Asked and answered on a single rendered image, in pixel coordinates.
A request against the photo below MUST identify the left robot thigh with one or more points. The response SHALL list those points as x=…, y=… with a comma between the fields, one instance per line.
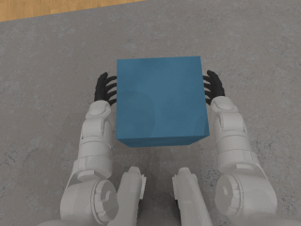
x=131, y=191

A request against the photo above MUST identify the right robot thigh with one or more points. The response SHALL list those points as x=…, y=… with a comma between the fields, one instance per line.
x=193, y=209

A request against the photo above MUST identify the left robot forearm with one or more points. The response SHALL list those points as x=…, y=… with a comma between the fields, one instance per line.
x=94, y=155

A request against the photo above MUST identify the robot right hand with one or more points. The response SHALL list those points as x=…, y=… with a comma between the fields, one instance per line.
x=215, y=87

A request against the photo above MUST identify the carton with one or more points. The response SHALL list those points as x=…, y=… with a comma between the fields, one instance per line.
x=161, y=101

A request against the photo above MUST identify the robot left hand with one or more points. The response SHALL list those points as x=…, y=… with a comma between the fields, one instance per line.
x=102, y=89

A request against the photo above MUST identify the robot thigh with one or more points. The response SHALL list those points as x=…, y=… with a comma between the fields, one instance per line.
x=131, y=191
x=193, y=209

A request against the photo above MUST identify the right robot forearm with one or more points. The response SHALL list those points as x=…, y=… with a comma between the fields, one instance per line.
x=232, y=141

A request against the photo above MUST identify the left robot upper arm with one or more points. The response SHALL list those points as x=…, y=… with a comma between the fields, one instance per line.
x=91, y=203

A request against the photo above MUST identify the right robot upper arm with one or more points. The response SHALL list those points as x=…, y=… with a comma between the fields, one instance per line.
x=248, y=200

